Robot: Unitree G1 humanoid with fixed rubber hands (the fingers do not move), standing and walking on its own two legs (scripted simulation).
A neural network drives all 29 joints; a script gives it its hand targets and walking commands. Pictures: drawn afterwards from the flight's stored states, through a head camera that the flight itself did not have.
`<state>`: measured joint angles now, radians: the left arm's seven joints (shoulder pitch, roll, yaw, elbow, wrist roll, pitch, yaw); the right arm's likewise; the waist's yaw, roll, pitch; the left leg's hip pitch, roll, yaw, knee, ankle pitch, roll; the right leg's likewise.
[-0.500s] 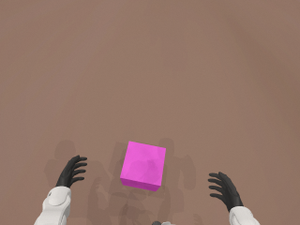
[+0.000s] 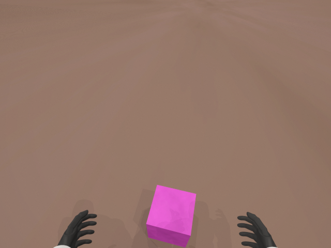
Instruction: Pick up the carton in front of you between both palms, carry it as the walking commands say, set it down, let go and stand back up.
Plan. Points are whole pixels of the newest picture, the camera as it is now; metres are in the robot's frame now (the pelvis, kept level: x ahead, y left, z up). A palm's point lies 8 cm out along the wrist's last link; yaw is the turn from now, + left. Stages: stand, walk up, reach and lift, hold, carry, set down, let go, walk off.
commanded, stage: let go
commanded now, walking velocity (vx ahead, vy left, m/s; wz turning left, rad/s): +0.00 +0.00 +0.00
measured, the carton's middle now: (171, 216) +0.41 -0.03 -0.65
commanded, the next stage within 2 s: stand in 0.16 s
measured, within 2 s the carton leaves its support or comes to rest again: neither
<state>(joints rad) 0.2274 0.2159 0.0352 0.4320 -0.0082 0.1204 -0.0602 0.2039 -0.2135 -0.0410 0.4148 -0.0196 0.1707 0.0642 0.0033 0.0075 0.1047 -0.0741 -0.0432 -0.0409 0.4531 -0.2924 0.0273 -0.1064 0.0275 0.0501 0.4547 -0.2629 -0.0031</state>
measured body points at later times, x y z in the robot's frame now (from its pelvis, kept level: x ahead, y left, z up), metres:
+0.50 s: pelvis +0.01 -0.02 +0.00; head +0.01 -0.03 +0.45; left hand +0.13 +0.28 -0.09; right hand +0.15 -0.29 -0.11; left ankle -0.02 +0.10 -0.74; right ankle -0.01 -0.12 -0.74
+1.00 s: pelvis +0.00 -0.03 +0.00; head -0.01 -0.04 +0.45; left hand +0.10 +0.26 -0.10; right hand +0.11 -0.31 -0.12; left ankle -0.02 +0.10 -0.74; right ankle -0.01 -0.12 -0.74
